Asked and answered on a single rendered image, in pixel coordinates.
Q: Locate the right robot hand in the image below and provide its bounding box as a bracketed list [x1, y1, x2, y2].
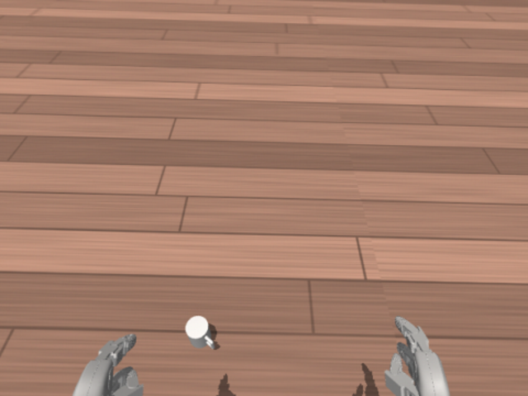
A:
[384, 316, 450, 396]

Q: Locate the mug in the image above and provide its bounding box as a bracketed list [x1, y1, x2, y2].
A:
[186, 316, 215, 349]

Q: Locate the left robot hand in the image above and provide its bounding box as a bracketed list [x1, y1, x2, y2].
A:
[73, 334, 144, 396]

